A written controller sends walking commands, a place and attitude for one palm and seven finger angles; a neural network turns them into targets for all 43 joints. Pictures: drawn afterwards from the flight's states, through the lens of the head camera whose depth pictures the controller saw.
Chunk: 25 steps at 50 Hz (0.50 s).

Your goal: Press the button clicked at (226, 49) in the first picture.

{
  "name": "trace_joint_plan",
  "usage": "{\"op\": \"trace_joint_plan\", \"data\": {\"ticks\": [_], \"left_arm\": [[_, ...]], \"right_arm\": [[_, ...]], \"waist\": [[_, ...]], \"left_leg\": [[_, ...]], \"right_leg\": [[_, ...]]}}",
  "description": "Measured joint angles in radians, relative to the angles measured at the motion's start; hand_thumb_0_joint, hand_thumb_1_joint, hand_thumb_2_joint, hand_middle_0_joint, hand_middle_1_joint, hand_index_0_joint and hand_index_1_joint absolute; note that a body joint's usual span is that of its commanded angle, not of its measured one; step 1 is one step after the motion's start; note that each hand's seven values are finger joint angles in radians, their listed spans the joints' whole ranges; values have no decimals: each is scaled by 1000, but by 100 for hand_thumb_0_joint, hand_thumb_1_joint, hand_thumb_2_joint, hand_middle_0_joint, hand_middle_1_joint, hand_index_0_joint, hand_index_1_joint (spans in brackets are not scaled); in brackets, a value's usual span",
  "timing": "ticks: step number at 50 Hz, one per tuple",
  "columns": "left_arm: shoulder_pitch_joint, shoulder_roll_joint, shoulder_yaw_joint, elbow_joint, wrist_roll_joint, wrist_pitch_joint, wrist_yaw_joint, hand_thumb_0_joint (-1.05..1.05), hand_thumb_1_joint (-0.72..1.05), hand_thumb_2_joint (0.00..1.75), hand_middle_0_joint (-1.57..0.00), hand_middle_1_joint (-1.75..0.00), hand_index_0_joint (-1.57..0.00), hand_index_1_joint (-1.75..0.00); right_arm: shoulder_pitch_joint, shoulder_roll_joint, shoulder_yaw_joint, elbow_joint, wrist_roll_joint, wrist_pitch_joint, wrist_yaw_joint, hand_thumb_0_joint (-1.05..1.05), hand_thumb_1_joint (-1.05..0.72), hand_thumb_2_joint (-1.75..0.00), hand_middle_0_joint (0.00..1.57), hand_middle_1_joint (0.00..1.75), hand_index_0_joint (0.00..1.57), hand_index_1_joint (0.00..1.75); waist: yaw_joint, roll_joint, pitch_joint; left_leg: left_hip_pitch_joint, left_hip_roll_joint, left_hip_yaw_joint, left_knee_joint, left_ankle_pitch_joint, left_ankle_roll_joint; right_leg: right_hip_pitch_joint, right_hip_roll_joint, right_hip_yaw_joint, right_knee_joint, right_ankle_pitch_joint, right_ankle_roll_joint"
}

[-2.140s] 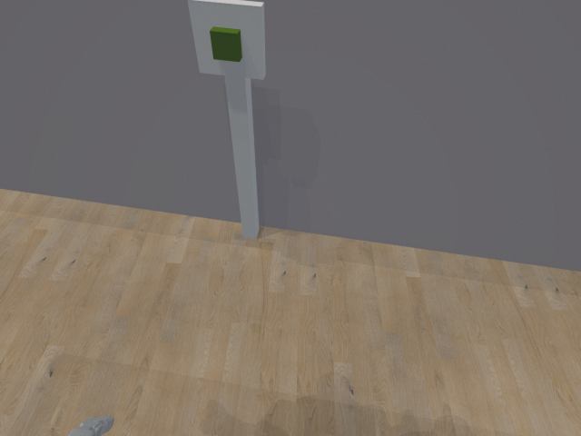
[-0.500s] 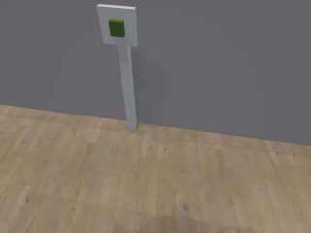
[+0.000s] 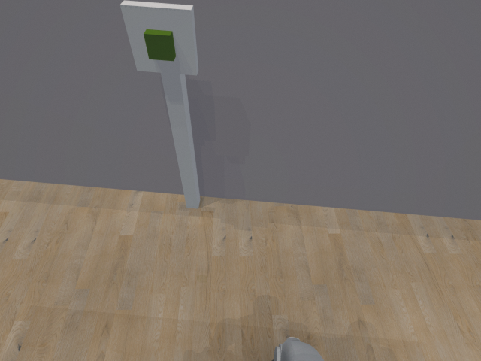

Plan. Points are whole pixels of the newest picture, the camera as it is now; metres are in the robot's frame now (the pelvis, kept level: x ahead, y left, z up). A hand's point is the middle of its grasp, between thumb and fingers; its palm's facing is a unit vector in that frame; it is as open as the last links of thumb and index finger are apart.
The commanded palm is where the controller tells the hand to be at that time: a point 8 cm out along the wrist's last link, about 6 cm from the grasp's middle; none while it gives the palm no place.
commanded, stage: take the last steps up to it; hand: left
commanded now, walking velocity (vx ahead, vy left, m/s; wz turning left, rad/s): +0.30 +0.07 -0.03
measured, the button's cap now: (160, 44) +0.85 +0.24 +0.09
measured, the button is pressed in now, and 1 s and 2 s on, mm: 0 0 0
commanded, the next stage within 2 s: come to a stop and stand still in 0.68 s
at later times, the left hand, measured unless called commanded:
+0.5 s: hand (134, 348) +0.18 +0.21 -0.20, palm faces +0.10 -0.98 -0.15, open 7.3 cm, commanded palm none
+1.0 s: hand (156, 234) +0.42 +0.22 -0.17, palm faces -0.01 -0.98 -0.22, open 7.3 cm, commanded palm none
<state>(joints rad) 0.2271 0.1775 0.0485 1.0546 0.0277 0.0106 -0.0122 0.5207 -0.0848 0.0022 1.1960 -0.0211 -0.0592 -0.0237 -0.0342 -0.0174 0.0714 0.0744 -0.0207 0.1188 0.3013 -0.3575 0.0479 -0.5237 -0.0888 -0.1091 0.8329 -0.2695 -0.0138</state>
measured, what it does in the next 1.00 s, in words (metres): walks ahead: right foot, then left foot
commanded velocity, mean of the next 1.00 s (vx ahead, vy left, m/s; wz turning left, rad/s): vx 0.11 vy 0.05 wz -0.03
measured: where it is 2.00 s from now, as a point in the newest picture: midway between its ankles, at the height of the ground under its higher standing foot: (216, 340)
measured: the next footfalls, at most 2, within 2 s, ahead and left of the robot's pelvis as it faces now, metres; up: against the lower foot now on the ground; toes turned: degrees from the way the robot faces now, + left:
right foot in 0.12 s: +0.19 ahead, -0.12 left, +0.00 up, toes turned -8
left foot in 0.50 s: +0.30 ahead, +0.15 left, +0.00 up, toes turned +11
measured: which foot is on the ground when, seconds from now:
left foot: down 0.00-0.14, up 0.16-0.48, down 0.50-0.94, up 0.96-1.00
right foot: up 0.00-0.10, down 0.12-0.50, up 0.52-0.88, down 0.90-1.00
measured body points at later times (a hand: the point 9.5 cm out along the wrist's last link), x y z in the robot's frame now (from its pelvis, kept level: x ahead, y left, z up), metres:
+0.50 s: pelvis +0.19 +0.03 -0.01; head +0.18 +0.06 +0.44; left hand +0.17 +0.27 -0.18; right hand +0.27 -0.22 -0.14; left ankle +0.26 +0.14 -0.74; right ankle +0.16 -0.12 -0.74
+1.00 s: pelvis +0.34 +0.04 -0.01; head +0.37 +0.03 +0.44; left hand +0.42 +0.27 -0.16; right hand +0.26 -0.14 -0.17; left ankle +0.26 +0.15 -0.72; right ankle +0.39 -0.06 -0.74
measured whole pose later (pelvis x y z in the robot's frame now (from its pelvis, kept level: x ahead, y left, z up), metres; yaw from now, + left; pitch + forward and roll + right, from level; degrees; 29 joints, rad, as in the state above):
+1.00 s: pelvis +0.34 +0.04 -0.01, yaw +1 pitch -1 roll +0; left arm 0.15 0.14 0.03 1.04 0.02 -0.03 0.03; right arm 0.37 -0.09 -0.03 1.17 0.00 0.01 -0.03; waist -0.05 0.03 0.09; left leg -0.19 0.04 0.12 0.72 -0.52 -0.02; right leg -0.34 -0.05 -0.15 0.58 -0.23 -0.04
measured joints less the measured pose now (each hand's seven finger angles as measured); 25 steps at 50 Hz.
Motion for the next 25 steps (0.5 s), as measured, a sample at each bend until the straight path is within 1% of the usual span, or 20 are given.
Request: {"op": "trace_joint_plan", "data": {"ticks": [3, 5, 6, 7, 9, 10, 11, 12, 14, 16, 18, 21, 24, 25], "left_arm": [[-48, 0, 5, -20, -2, -9, -1, 1, 94, 90, -19, -29, -20, -30], [-71, -1, 5, -39, 0, -26, -1, 1, 93, 90, -19, -29, -20, -30], [-77, 2, 5, -50, 3, -43, -1, 1, 93, 90, -19, -29, -20, -30], [-85, 1, 7, -58, 6, -62, 3, 1, 93, 90, -19, -29, -20, -30], [-89, -5, 7, -65, -4, -85, 10, 0, 92, 90, -19, -29, -20, -30], [-83, -8, 6, -64, -6, -87, 14, 0, 92, 90, -19, -29, -20, -30], [-73, -12, 4, -59, -6, -86, 19, 0, 92, 90, -19, -29, -20, -30], [-59, -17, 2, -52, -5, -85, 24, 0, 92, 90, -19, -29, -20, -30], [-28, -21, 11, -35, -4, -81, 39, -1, 93, 90, -20, -29, -20, -30], [3, -10, 14, -16, 1, -73, 40, -1, 95, 90, -20, -29, -20, -30], [31, 0, 12, 1, 4, -65, 32, -1, 95, 90, -20, -29, -20, -30], [66, 9, 12, 18, 8, -56, 20, -1, 94, 90, -20, -29, -20, -30], [103, 13, 15, 26, 8, -44, 13, 0, 93, 90, -20, -29, -20, -30], [115, 13, 16, 26, 6, -38, 11, 0, 93, 90, -20, -29, -20, -30]], "right_arm": [[17, 5, -4, 21, -1, 1, -1, 0, -91, -90, 20, 30, 20, 30], [28, 5, -7, 32, 1, 3, 0, 0, -91, -90, 20, 30, 20, 30], [37, 8, -8, 35, 4, 6, 2, 0, -91, -90, 20, 30, 20, 30], [32, 10, -10, 37, 9, 11, 6, 0, -91, -90, 20, 30, 20, 30], [-2, 1, -20, 28, 12, 25, 12, 0, -91, -90, 21, 30, 20, 30], [-26, -6, -26, 17, 11, 33, 13, 0, -91, -90, 20, 30, 20, 30], [-54, -16, -32, 3, 8, 39, 15, 0, -91, -90, 20, 30, 20, 30], [-84, -28, -37, -14, 4, 44, 16, 0, -91, -90, 20, 30, 20, 30], [-143, -47, -46, -56, -2, 49, 19, 0, -91, -90, 20, 29, 20, 30], [-194, -60, -54, -100, -4, 49, 24, 0, -91, -90, 20, 29, 20, 30], [-237, -69, -58, -139, -4, 46, 33, 0, -92, -90, 20, 29, 20, 30], [-282, -84, -65, -178, -4, 38, 43, 0, -93, -90, 20, 29, 20, 30], [-296, -100, -63, -204, -3, 23, 50, 0, -93, -90, 20, 29, 20, 30], [-296, -105, -62, -210, -5, 14, 48, 0, -93, -90, 20, 29, 20, 30]], "waist": [[-15, 12, 17], [-18, 25, 22], [-17, 23, 19], [-12, 25, 21], [-8, 33, 27], [-5, 34, 24], [-2, 35, 17], [-1, 36, 8], [-1, 34, -15], [0, 28, -39], [6, 21, -57], [27, 8, -68], [46, 0, -73], [48, 1, -75]], "left_leg": [[39, 5, 6, 9, -45, -13], [44, 22, 4, 73, -103, -24], [18, 29, -1, 161, -142, -25], [-44, 43, -9, 316, -159, -22], [-201, 54, -59, 677, -151, -14], [-274, 60, -71, 804, -127, -12], [-342, 71, -75, 883, -94, -13], [-402, 86, -75, 918, -61, -17], [-498, 117, -72, 894, -16, -32], [-555, 145, -62, 793, 24, -47], [-574, 162, -49, 667, 65, -59], [-549, 164, -32, 502, 86, -65], [-461, 145, -3, 349, 85, -69], [-439, 136, 1, 313, 108, -60]], "right_leg": [[23, 14, -13, -106, 19, -19], [74, 38, -28, -179, 32, -35], [111, 42, -33, -223, 62, -51], [113, 42, -40, -205, 85, -53], [133, 44, -60, -162, 40, -47], [155, 47, -65, -169, 23, -43], [180, 51, -68, -190, 15, -39], [204, 55, -69, -217, 17, -32], [247, 60, -70, -274, 30, -23], [283, 61, -68, -322, 35, -17], [313, 58, -63, -352, 32, -7], [348, 45, -54, -361, 6, 14], [370, 26, -46, -317, -54, 38], [361, 18, -42, -273, -90, 32]]}}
